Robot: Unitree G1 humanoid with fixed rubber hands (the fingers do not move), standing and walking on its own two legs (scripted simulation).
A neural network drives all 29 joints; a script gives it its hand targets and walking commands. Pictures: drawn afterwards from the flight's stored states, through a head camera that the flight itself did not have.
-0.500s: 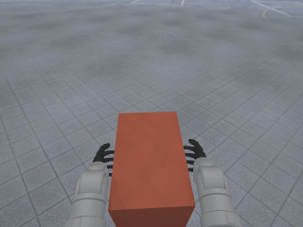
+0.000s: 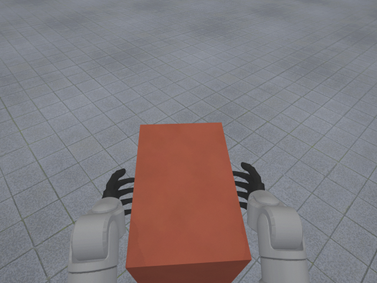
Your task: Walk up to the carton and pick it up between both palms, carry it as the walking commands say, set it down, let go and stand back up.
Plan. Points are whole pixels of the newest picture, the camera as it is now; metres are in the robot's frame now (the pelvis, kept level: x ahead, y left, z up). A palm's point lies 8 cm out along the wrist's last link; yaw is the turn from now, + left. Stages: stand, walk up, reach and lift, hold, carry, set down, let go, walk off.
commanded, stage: carry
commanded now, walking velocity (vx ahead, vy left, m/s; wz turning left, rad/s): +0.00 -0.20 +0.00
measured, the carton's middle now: (184, 203) +0.32 +0.00 +0.02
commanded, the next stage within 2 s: none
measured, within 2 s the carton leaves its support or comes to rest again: neither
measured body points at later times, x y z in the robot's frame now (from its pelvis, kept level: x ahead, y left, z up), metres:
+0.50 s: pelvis -0.04 -0.06 +0.02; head -0.04 -0.04 +0.47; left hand +0.25 +0.10 +0.09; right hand +0.27 -0.18 +0.10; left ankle -0.01 +0.09 -0.72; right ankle -0.02 -0.20 -0.70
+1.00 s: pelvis -0.09 -0.17 +0.01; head -0.09 -0.17 +0.46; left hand +0.19 -0.02 +0.09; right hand +0.21 -0.30 +0.09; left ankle -0.06 -0.01 -0.72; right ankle -0.08 -0.30 -0.72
